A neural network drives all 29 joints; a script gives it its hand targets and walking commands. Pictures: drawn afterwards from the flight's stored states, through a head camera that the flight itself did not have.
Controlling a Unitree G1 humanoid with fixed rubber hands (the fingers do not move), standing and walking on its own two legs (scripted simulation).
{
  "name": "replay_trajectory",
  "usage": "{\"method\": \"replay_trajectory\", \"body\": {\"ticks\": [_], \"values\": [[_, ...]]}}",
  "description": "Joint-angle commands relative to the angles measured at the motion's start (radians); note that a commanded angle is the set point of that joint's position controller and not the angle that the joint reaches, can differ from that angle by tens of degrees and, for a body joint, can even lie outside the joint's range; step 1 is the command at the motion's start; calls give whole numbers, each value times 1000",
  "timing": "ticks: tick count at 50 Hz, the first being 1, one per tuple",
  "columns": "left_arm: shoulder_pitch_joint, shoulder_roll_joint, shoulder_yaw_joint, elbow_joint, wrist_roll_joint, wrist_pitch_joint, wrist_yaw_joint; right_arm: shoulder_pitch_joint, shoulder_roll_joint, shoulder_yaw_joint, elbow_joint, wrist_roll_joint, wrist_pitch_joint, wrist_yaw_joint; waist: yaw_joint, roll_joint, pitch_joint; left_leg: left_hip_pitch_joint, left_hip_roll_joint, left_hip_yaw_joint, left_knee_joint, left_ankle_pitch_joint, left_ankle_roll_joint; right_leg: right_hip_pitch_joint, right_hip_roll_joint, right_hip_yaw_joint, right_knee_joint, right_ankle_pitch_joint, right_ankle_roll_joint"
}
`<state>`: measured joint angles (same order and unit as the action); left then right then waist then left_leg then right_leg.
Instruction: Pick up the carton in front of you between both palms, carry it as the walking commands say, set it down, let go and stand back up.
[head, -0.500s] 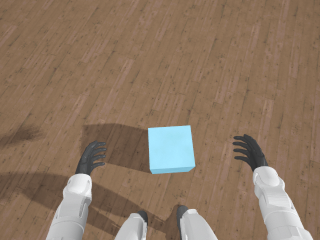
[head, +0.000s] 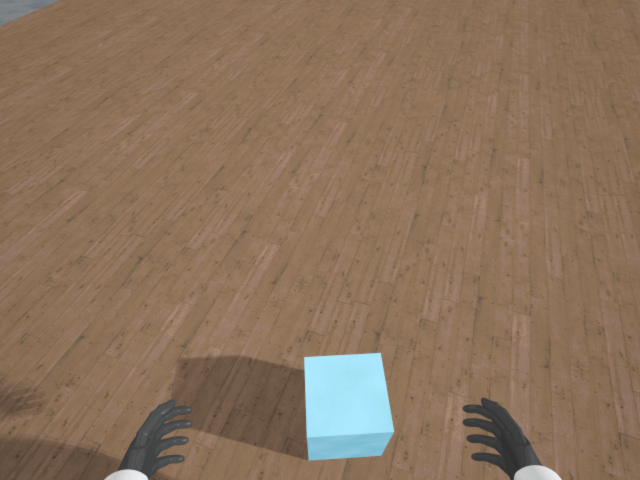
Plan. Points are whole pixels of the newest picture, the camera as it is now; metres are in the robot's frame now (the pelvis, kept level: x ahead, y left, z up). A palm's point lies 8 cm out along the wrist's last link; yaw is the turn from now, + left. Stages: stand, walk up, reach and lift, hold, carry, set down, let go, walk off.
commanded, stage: let go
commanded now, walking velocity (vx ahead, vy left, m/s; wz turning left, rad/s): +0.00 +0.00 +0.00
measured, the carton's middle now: (343, 407) +0.41 -0.06 -0.65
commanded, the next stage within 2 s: stand in 0.24 s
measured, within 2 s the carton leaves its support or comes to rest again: neither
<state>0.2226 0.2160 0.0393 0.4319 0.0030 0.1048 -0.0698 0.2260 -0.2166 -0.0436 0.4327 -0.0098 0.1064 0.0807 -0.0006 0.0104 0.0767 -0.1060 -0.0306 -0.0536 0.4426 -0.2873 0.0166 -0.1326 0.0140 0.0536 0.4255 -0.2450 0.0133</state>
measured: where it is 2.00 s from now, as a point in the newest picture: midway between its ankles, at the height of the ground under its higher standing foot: outside the picture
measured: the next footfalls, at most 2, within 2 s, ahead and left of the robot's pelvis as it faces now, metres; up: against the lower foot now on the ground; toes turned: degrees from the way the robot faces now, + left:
none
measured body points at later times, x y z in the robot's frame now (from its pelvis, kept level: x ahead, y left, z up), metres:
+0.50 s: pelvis +0.01 -0.01 -0.01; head +0.01 -0.01 +0.44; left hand +0.15 +0.28 -0.10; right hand +0.16 -0.30 -0.09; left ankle -0.03 +0.11 -0.74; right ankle -0.01 -0.13 -0.74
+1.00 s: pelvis +0.01 -0.01 +0.00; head +0.01 -0.01 +0.45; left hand +0.14 +0.29 -0.11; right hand +0.14 -0.31 -0.10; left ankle -0.03 +0.11 -0.74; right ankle -0.01 -0.13 -0.74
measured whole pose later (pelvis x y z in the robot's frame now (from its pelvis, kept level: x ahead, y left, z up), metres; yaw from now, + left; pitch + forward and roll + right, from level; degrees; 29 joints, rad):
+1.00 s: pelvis +0.01 -0.01 +0.00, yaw +1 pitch -1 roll +0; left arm 0.14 0.34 0.03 0.87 0.03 0.00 0.02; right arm 0.19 -0.35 -0.02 0.79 -0.03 0.00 -0.03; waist 0.00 0.00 0.01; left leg -0.13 -0.02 -0.07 0.46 -0.30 0.00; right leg -0.15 0.02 0.03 0.45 -0.27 0.00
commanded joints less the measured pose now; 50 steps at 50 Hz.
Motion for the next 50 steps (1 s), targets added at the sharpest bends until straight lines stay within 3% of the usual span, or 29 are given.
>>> {"method": "replay_trajectory", "body": {"ticks": [1,11,12,13,14,17,20,34,50], "values": [[-46,76,27,-97,8,13,1,-51,-102,-33,-102,-5,15,1,2,24,12,-123,15,23,-122,102,-27,119,46,-65,-28,101,3],[-49,82,37,-107,17,23,-1,-44,-87,-35,-120,-10,23,-6,1,0,-28,-22,-8,34,-79,216,-31,115,40,-48,-32,202,5],[-68,95,29,-172,43,79,27,24,-91,-39,-62,3,-8,-23,-2,33,-79,-25,-30,37,-48,218,-42,145,38,-53,-12,241,-8],[-59,217,69,30,26,13,80,-78,-217,-59,18,-23,-39,-67,37,-44,-66,-123,46,6,0,213,-56,-20,-30,-29,4,201,19],[-35,221,61,50,36,-18,97,-56,-217,-64,18,-24,-54,-83,15,-45,-90,-83,55,-5,15,193,-51,-36,-42,-5,2,174,9],[-74,184,44,94,40,-61,98,-46,-189,-46,69,-32,-75,-90,1,-15,-89,-109,56,-25,8,85,-41,-83,-52,29,-8,35,-5],[-90,200,42,144,41,-81,90,-55,-201,-43,101,-31,-85,-88,1,-12,-119,-101,65,-37,18,148,-32,-73,-57,30,4,115,-9],[-91,259,34,289,36,-113,98,-41,-268,-32,218,-29,-110,-106,1,-4,-130,-69,89,-75,7,311,-13,-2,-76,45,15,279,-23],[-117,279,24,390,29,-118,95,-62,-292,-15,314,-21,-121,-111,5,-5,-109,-46,101,-88,-49,297,-8,24,-88,59,-25,258,-26]]}}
